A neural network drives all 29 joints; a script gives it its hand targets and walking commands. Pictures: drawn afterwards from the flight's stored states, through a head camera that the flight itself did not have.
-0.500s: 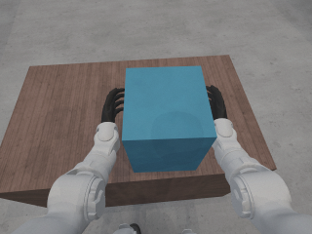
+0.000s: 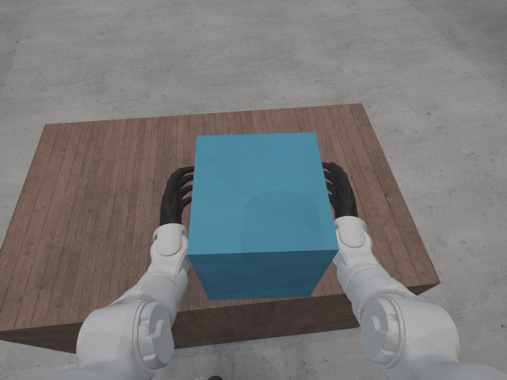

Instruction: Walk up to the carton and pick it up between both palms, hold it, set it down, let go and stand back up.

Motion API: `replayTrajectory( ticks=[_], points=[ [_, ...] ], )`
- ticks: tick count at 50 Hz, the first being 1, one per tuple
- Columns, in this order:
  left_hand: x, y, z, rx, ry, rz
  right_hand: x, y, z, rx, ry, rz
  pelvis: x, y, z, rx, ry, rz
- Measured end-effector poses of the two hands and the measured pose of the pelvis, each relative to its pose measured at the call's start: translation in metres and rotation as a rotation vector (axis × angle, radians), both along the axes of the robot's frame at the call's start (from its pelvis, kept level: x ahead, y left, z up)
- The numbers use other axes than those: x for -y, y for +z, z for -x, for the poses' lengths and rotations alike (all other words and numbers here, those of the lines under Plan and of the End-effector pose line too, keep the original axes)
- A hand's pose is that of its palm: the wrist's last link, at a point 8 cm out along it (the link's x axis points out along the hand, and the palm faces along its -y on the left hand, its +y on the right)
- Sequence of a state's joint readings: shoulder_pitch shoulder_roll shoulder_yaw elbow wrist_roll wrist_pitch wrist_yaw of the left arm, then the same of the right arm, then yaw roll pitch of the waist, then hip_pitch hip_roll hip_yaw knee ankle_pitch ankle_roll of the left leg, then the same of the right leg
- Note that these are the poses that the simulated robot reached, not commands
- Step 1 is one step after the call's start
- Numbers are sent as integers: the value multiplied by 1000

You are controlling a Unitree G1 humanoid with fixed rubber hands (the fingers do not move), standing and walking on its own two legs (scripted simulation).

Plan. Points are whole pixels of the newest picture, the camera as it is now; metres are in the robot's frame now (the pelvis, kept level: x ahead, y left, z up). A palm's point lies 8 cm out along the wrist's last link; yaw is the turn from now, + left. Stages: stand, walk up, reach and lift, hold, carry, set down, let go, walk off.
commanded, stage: reach and lift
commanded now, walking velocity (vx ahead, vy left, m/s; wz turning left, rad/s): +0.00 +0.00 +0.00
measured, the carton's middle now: (258, 223) +0.39 -0.02 -0.05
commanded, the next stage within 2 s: none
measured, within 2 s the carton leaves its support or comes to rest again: leaves its support in 0.92 s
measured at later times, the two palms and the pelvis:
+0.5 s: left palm (174, 216) +0.39 +0.12 +0.00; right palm (343, 210) +0.38 -0.17 +0.00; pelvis +0.00 +0.00 +0.00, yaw +0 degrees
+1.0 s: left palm (168, 216) +0.38 +0.13 +0.01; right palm (342, 208) +0.38 -0.16 +0.01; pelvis -0.01 +0.00 +0.00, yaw +0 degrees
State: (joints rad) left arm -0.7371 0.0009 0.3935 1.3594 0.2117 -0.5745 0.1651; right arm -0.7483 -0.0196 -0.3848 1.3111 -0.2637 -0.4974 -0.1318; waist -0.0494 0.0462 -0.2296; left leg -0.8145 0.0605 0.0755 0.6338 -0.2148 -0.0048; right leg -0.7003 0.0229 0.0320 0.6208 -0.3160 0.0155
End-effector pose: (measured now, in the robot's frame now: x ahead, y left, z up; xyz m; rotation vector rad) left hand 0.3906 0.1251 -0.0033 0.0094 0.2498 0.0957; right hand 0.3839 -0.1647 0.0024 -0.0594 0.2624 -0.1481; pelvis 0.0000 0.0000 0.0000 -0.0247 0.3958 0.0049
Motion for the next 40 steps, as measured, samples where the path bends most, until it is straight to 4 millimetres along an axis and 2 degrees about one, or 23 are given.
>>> replayTrajectory(
  ticks=[26,40],
  points=[
    [1,0,1,0,4,6,1,-2,1,-3,1,2,1,2,-1,-3,-1,0],
    [-7,1,8,4,26,6,-7,-1,2,2,21,-1,0,3,4,-6,-1,2]
  ],
)
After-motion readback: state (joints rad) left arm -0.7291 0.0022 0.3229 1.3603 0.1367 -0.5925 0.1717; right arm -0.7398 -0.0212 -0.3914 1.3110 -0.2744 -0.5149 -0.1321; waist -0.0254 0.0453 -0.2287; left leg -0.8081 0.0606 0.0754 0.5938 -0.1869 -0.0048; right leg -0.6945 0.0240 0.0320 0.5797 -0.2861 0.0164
